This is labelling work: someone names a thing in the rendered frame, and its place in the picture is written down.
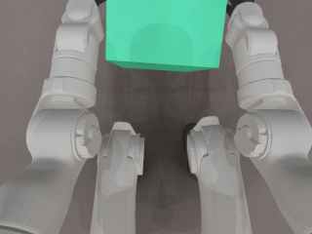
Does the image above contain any left robot upper arm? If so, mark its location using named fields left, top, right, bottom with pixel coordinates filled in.
left=0, top=108, right=102, bottom=234

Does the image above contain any right robot upper arm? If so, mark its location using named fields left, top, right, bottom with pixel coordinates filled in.
left=234, top=109, right=312, bottom=234

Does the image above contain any right robot forearm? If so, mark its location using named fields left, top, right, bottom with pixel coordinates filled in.
left=225, top=2, right=312, bottom=130

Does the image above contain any right robot thigh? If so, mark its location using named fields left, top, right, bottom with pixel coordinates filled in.
left=187, top=124, right=253, bottom=234

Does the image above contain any carton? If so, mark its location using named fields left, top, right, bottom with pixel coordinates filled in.
left=105, top=0, right=227, bottom=72

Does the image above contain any robot left shin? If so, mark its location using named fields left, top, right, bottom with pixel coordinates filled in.
left=97, top=122, right=137, bottom=166

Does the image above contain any right robot hand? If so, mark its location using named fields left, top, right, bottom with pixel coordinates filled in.
left=226, top=0, right=254, bottom=18

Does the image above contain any left robot forearm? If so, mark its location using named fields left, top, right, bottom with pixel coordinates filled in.
left=26, top=0, right=104, bottom=148

